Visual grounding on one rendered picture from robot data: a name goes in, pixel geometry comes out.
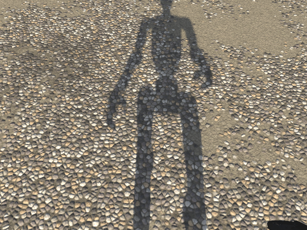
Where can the right robot hand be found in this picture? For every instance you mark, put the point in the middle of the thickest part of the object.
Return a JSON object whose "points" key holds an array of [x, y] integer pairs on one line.
{"points": [[286, 225]]}

